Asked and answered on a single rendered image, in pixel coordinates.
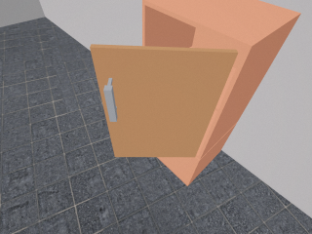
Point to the cupboard door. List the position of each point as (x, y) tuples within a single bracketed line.
[(165, 96)]

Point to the handle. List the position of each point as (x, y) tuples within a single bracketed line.
[(110, 101)]

